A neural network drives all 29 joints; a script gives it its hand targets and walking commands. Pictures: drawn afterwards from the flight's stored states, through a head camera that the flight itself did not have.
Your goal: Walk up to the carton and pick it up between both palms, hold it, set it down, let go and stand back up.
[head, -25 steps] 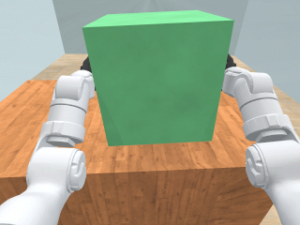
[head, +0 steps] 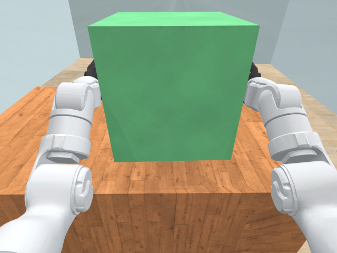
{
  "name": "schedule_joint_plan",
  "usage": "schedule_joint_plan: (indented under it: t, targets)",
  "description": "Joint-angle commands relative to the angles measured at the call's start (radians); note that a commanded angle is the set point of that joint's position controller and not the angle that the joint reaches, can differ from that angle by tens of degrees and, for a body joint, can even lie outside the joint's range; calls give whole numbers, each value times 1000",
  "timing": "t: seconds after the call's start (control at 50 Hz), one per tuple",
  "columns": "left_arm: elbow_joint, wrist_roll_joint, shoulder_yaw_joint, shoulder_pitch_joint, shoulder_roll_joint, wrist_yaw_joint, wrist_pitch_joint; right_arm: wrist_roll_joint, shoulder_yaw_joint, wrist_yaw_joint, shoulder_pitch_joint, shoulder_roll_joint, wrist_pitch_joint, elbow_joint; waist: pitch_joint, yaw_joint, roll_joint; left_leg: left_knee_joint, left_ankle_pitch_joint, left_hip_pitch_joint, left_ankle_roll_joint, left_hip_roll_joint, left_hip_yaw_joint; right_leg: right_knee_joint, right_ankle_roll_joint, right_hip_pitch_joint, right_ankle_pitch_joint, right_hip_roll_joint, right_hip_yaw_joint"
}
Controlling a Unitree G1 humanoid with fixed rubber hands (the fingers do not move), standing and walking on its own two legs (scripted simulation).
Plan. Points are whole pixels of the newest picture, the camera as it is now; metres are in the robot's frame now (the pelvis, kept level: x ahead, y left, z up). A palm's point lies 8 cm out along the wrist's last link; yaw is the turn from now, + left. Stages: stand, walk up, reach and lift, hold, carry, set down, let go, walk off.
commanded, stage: hold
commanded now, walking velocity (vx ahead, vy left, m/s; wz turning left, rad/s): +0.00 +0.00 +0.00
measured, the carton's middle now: (171, 81) +0.41 +0.02 +0.30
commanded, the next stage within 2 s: none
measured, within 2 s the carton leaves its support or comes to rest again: neither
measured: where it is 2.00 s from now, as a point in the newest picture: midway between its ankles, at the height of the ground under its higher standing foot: outside the picture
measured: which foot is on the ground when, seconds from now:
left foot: down 0.00-1.00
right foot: down 0.00-1.00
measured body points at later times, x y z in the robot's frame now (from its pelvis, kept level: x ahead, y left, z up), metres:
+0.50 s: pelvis -0.01 +0.01 +0.00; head -0.10 +0.02 +0.44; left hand +0.38 +0.18 +0.30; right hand +0.37 -0.18 +0.30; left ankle +0.02 +0.13 -0.74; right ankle +0.02 -0.10 -0.74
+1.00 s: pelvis -0.01 +0.00 +0.00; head -0.10 +0.01 +0.44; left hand +0.39 +0.18 +0.29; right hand +0.38 -0.17 +0.30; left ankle +0.02 +0.13 -0.74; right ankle +0.02 -0.10 -0.74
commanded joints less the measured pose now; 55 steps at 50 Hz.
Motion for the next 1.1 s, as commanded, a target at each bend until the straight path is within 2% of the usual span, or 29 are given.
schedule_joint_plan:
  t: [0.0,0.02,0.04,0.06,0.08,0.1,0.2,0.32,0.4,0.54,0.66,0.8,1.08]
  targets:
    - [-388,-182,-252,-1061,-711,-199,-109,206,152,162,-1099,644,-48,-414,-472,-64,57,-54,262,112,-19,-51,45,8,33,286,280,-19,68]
    - [-433,-198,-283,-1076,-736,-195,-114,227,191,162,-1145,663,-63,-498,-548,-50,52,-40,310,132,-23,-52,42,26,36,309,313,-13,62]
    - [-471,-194,-276,-1047,-710,-192,-114,242,220,162,-1093,689,-48,-508,-556,-37,28,-32,359,132,-23,-50,36,31,42,341,376,-2,56]
    - [-554,-204,-293,-1044,-699,-184,-107,243,259,158,-1022,673,-35,-530,-566,-92,89,-34,368,135,-39,-61,37,50,33,387,451,-16,73]
    - [-561,-190,-286,-1032,-694,-182,-96,245,259,160,-1031,664,-33,-535,-539,-69,84,-45,361,122,-40,-61,28,55,42,385,449,-14,61]
    - [-563,-186,-291,-1033,-688,-181,-89,243,256,162,-1019,661,-30,-532,-515,-80,77,-50,349,121,-38,-61,34,50,45,363,430,-12,60]
    - [-545,-170,-300,-1059,-714,-174,-74,238,249,189,-1063,683,-41,-520,-470,-35,85,-77,241,83,-22,-43,30,30,30,297,237,0,62]
    - [-510,-183,-303,-1100,-737,-145,-74,231,246,223,-1136,716,-46,-516,-489,3,57,-84,204,57,-5,-30,36,36,21,257,171,16,63]
    - [-440,-179,-283,-1105,-738,-141,-73,214,228,232,-1160,720,-44,-458,-468,10,36,-97,139,30,7,-26,39,30,20,234,113,12,73]
    - [-324,-176,-239,-1122,-725,-151,-89,187,190,231,-1183,717,-45,-365,-449,-2,18,-113,67,-7,14,-29,39,22,17,229,82,0,83]
    - [-281,-175,-212,-1138,-707,-166,-109,184,173,216,-1185,710,-49,-331,-457,-21,21,-110,66,-12,9,-41,38,21,21,249,111,-10,83]
    - [-306,-183,-211,-1155,-698,-175,-127,203,181,201,-1185,722,-56,-364,-492,-32,29,-95,106,0,5,-55,36,26,33,276,170,-16,77]
    - [-397,-197,-248,-1139,-713,-168,-121,226,219,192,-1169,731,-53,-464,-527,-30,35,-73,179,45,3,-57,32,32,38,281,218,-9,71]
